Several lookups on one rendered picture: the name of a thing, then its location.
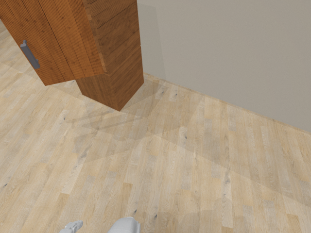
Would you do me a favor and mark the cupboard door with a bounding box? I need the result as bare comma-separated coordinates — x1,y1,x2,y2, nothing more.
0,0,104,86

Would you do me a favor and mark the handle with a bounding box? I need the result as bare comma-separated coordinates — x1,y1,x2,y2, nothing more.
20,40,40,69

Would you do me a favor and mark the robot left thigh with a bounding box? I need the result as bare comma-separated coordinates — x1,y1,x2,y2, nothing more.
107,217,140,233

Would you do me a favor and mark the robot left hand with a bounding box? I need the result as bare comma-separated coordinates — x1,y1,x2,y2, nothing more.
59,220,83,233

